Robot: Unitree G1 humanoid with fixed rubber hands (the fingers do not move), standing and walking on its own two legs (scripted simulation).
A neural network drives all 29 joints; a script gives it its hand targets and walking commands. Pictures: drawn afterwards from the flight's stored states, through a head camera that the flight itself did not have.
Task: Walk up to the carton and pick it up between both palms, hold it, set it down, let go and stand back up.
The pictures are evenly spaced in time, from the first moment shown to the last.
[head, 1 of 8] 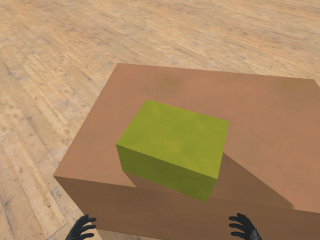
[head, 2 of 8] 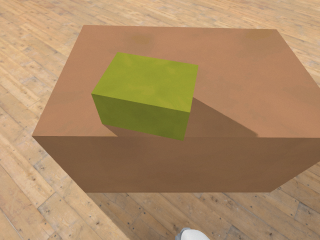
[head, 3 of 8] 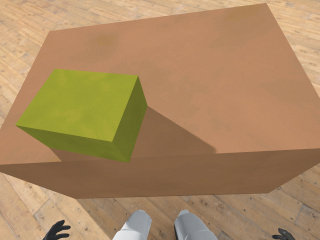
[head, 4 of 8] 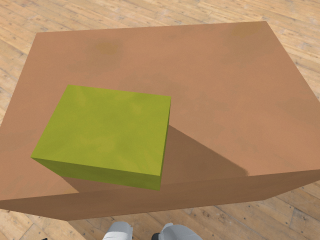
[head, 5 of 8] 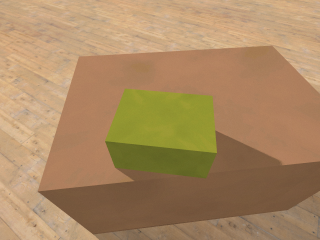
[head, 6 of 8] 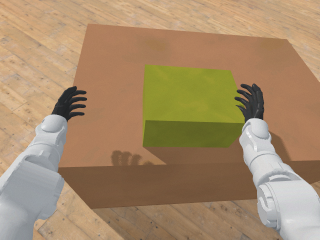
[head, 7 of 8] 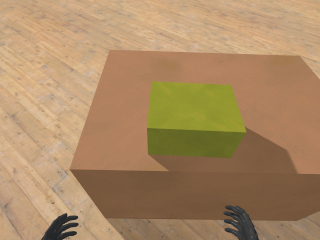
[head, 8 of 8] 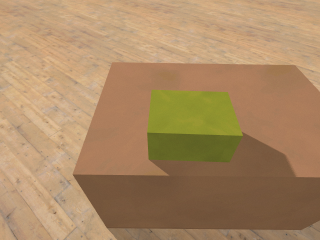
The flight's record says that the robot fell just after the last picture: no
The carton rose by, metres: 0.00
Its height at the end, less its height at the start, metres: +0.00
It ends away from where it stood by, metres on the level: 0.05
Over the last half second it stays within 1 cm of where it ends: yes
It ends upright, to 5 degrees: yes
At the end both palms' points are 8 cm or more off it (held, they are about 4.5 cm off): yes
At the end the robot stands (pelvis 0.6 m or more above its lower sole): yes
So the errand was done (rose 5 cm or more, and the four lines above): no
